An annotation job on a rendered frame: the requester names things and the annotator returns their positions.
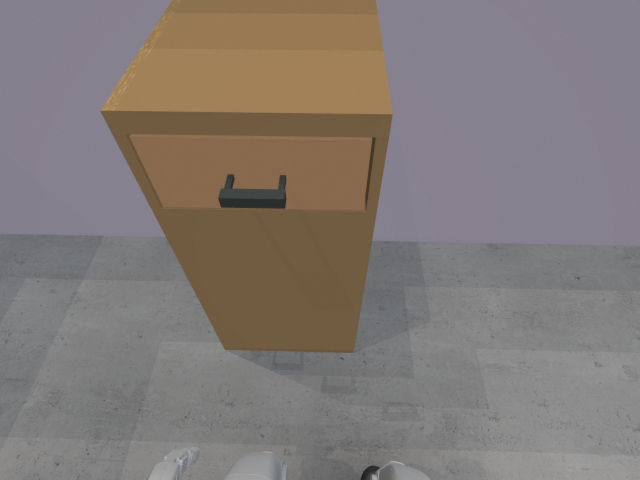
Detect drawer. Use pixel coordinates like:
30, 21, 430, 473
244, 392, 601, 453
130, 134, 372, 210

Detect robot left thigh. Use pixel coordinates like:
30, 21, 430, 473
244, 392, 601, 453
222, 452, 288, 480

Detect robot right shin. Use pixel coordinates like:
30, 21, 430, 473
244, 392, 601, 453
378, 461, 405, 471

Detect handle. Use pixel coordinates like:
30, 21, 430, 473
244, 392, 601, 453
218, 174, 286, 209

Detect cabinet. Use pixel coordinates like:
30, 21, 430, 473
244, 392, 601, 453
100, 0, 393, 353

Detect robot left hand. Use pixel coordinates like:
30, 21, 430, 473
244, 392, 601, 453
146, 447, 200, 480

